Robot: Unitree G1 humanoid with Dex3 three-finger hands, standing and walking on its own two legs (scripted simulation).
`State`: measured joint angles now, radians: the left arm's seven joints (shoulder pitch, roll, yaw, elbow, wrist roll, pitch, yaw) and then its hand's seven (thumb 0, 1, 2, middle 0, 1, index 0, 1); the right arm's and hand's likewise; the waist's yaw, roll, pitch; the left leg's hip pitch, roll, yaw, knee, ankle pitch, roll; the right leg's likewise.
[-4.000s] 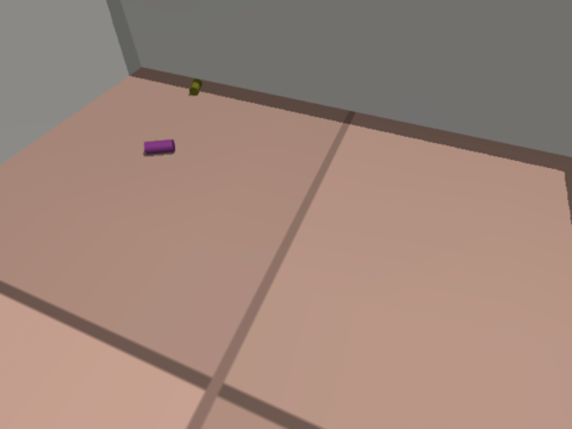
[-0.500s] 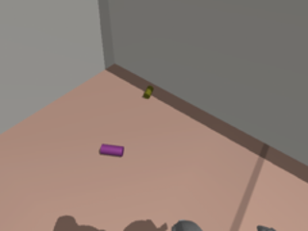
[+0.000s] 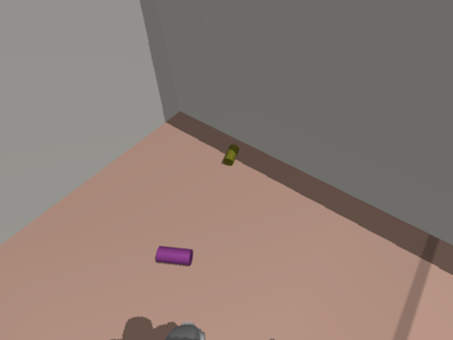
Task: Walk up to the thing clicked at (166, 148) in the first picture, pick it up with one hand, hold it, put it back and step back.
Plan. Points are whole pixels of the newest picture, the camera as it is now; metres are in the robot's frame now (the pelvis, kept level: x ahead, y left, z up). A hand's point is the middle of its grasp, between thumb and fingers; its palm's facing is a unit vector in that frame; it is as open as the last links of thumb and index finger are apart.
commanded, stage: walk up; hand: left
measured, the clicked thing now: (174, 255) +0.59 +0.29 -0.74
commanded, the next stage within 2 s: none
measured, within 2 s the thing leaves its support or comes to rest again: neither
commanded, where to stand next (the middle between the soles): +0.25 +0.04 m, yaw +0 degrees
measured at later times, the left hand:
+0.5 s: hand (97, 317) +0.20 +0.30 -0.15, palm faces -0.07 -0.92 -0.38, open 7.4 cm
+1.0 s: hand (106, 293) +0.25 +0.30 -0.17, palm faces -0.03 -0.93 -0.36, open 7.4 cm
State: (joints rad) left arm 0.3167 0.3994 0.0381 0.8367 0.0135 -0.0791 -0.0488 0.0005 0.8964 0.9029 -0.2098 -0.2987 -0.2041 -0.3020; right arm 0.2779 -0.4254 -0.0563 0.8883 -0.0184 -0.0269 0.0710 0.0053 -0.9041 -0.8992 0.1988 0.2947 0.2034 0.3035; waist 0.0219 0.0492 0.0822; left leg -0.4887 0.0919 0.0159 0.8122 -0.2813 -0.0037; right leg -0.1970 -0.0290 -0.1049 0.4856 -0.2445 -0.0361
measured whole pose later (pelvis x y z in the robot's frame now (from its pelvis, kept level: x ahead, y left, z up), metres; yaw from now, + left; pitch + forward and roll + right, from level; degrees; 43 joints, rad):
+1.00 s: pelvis +0.19 +0.03 -0.01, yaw +0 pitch -3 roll +0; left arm 0.19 0.40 0.01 1.04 0.01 -0.02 -0.01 0.00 0.90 0.90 -0.21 -0.30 -0.20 -0.30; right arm 0.20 -0.38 -0.01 1.03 -0.01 -0.01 0.02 0.00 -0.90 -0.90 0.20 0.29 0.21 0.30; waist 0.00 -0.02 0.07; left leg -0.26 0.03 0.04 0.62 -0.31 0.00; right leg -0.30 -0.03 -0.01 0.58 -0.23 0.02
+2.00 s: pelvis +0.22 +0.02 +0.01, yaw -1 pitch -2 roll +0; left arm 0.07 0.34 0.01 1.15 0.01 -0.01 -0.01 0.00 0.90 0.90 -0.21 -0.30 -0.20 -0.30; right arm 0.11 -0.35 -0.02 1.15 -0.01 0.00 0.01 0.00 -0.90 -0.90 0.20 0.29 0.20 0.30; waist -0.01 0.00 0.05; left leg -0.08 0.03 0.05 0.34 -0.22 -0.01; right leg -0.15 -0.03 0.00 0.36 -0.17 0.02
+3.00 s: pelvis +0.21 +0.01 +0.01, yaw +0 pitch -3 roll +0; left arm 0.11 0.35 -0.01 1.13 0.01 0.00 -0.01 0.00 0.90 0.90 -0.21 -0.30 -0.20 -0.30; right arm 0.11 -0.35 -0.02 1.16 -0.01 0.00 0.02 0.00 -0.90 -0.90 0.20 0.29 0.20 0.30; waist -0.01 0.00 0.05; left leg -0.08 0.05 0.04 0.30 -0.18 -0.04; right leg -0.14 -0.01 -0.02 0.33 -0.14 0.00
